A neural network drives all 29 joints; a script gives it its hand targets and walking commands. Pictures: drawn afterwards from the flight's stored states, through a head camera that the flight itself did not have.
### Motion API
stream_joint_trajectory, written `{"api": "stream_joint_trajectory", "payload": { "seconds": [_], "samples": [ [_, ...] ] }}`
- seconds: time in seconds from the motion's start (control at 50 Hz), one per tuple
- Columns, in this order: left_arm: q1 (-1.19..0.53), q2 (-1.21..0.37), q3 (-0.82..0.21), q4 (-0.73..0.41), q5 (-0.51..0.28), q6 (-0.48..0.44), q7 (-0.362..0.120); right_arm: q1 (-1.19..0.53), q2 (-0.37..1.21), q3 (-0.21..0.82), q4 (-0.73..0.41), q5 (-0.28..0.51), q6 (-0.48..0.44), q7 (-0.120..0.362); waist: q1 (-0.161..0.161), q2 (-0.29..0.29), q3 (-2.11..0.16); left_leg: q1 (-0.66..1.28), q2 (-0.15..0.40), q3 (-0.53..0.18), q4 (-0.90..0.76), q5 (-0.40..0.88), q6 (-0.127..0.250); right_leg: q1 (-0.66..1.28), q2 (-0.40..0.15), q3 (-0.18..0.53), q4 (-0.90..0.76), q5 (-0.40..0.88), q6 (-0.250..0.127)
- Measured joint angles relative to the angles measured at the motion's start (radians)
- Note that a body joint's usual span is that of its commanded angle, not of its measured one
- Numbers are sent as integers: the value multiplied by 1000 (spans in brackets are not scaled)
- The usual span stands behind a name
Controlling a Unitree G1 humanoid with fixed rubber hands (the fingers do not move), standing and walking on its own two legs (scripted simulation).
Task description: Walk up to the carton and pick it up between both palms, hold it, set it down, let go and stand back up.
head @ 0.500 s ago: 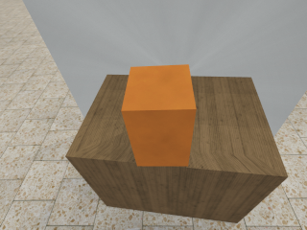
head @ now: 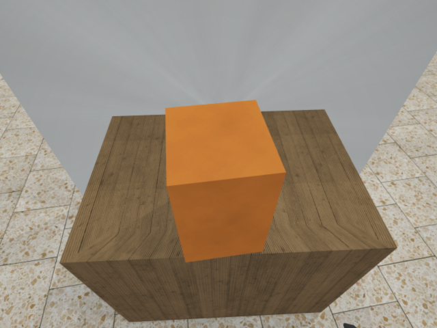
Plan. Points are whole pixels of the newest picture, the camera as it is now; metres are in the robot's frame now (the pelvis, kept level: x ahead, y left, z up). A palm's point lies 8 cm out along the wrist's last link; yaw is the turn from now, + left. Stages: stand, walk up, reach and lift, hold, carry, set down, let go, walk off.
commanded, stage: walk up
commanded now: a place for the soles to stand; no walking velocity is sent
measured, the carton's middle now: (218, 186) +0.40 +0.01 +0.02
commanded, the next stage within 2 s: none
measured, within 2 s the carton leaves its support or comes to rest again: neither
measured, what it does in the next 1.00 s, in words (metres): stands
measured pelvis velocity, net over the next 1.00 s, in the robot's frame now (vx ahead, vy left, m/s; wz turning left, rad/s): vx -0.02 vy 0.00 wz -0.13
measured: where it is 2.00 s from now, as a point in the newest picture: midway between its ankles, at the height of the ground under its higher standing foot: outside the picture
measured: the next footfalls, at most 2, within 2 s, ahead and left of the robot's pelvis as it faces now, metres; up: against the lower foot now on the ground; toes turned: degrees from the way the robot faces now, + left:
right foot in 1.30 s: -0.01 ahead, -0.08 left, +0.00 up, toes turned +1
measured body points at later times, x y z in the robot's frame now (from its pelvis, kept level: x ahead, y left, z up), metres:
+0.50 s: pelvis -0.02 -0.02 +0.00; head -0.02 -0.02 +0.45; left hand +0.01 +0.24 -0.14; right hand -0.01 -0.29 -0.14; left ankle +0.02 +0.10 -0.73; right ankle -0.05 -0.16 -0.73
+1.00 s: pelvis -0.02 +0.00 -0.01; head +0.00 -0.01 +0.44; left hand +0.05 +0.27 -0.14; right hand -0.01 -0.30 -0.14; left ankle +0.02 +0.10 -0.73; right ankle -0.05 -0.16 -0.73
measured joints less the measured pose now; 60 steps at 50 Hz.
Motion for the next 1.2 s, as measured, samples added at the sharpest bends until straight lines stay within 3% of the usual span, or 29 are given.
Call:
{"api": "stream_joint_trajectory", "payload": {
  "seconds": [0.38, 0.86, 0.96, 1.0, 1.08, 1.12, 1.16, 1.2],
  "samples": [
    [37, -9, -32, 70, -12, -5, -11, 81, -33, 9, 91, -2, 13, 4, -9, 23, 10, 19, 42, 16, -54, 53, -26, -6, 40, 19, -35, 60, -16],
    [48, 2, -29, 55, -13, -5, -6, 77, -39, 27, 106, -2, 12, -1, -7, 12, 1, 17, 62, 65, -29, 22, -31, -39, 58, 72, 1, 48, -15],
    [39, 13, -16, -12, -11, -13, 11, 39, -73, 6, 76, -9, 42, 0, -1, 29, 31, -32, 78, 74, 51, -11, -25, -82, 72, 86, 55, 34, -7],
    [36, 20, -7, -40, -10, -11, 18, 18, -93, -4, 60, -12, 54, 1, 6, 37, 39, -50, 70, 48, 80, -23, -20, -102, 77, 99, 76, 29, 2],
    [27, 52, 8, -80, -10, 7, 24, -11, -102, -16, 26, -11, 56, 4, 3, 18, 44, -61, 46, 67, 90, -24, -3, -137, 60, 124, 120, 21, 9],
    [21, 64, 18, -96, -8, 17, 28, -22, -99, -17, 10, -9, 54, 5, 0, 14, 51, -59, 49, 83, 99, -32, 7, -186, 64, 82, 235, -26, -19],
    [15, 63, 27, -110, -3, 26, 32, -28, -93, -15, 1, -7, 53, 4, -8, 25, 57, -53, 63, 90, 98, -30, 13, -239, 70, 6, 393, -161, -29],
    [12, 56, 31, -113, 0, 30, 26, -29, -79, -9, 4, -11, 52, 2, -15, 31, 59, -40, 72, 98, 78, -15, 11, -251, 59, -58, 443, -194, -34]
  ]
}}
